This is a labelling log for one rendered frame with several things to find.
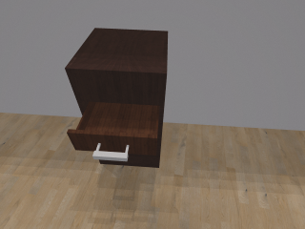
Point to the handle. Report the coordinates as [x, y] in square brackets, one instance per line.
[113, 156]

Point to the cabinet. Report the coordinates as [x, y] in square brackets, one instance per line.
[125, 67]

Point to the drawer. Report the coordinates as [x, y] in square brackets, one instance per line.
[116, 125]

